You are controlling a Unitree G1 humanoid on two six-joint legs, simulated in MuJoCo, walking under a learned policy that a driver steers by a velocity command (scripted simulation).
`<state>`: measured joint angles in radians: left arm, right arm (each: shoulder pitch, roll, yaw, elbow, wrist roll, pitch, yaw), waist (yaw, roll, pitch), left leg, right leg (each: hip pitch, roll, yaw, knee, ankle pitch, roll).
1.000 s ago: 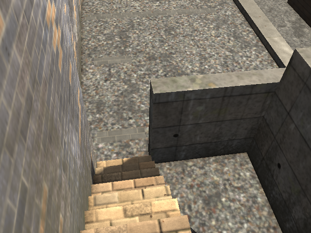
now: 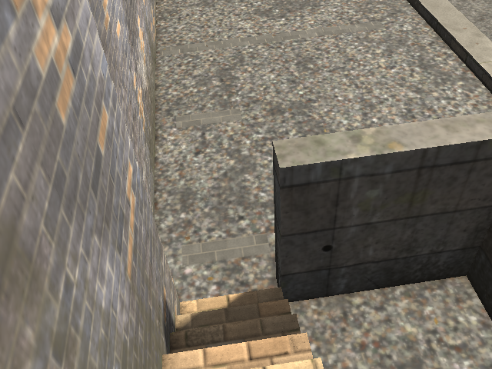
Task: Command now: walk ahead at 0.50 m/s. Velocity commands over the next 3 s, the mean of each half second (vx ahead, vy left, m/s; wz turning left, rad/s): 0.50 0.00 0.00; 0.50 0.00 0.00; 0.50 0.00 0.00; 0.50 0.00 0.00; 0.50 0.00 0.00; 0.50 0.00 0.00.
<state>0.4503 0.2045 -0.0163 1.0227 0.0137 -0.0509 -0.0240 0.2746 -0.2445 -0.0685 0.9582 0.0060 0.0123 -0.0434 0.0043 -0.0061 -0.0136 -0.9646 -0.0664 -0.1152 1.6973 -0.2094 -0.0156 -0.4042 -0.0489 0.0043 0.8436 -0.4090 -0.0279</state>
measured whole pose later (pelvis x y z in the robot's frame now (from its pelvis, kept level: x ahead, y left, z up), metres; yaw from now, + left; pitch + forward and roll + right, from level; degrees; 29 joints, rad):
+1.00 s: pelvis +0.46 +0.13 -0.41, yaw -1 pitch +1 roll -1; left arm 0.39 0.30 0.03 1.07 0.09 -0.08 -0.04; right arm 0.43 -0.16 -0.01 0.85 -0.08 -0.05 0.10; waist -0.04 -0.03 -0.05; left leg -0.94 -0.04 -0.13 1.89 -0.34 0.09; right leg -0.33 0.06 -0.09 0.61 -0.30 -0.08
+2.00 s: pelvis +0.92 +0.15 -0.86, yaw +0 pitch +0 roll +2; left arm 0.47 0.21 0.00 1.04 0.05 -0.05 -0.02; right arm 0.29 -0.23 -0.06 0.95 -0.02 -0.02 -0.02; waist 0.00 0.00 -0.02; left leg -0.92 -0.04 -0.12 1.55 -0.12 0.02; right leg -0.39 -0.04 -0.06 0.82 -0.42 -0.03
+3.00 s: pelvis +1.41 +0.26 -1.30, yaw +0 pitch +3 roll -3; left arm 0.55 0.26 0.01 1.11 0.10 -0.11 -0.05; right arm 0.35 -0.16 -0.01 0.90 -0.09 -0.11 0.12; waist -0.03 -0.02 -0.06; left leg -0.98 0.08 -0.09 1.52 0.00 0.05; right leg -0.35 0.11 -0.09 0.82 -0.53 -0.11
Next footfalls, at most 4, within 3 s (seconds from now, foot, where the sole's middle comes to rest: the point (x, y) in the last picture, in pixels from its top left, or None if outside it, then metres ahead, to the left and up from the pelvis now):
0.38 left None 0.25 0.21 -0.96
0.86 right None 0.51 0.05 -1.17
1.30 left None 0.70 0.31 -1.39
1.78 right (264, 361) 0.97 0.05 -1.61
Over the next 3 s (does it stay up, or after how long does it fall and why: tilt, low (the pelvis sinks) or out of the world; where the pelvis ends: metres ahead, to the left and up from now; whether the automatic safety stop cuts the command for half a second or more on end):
stays up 1.41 0.26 -1.30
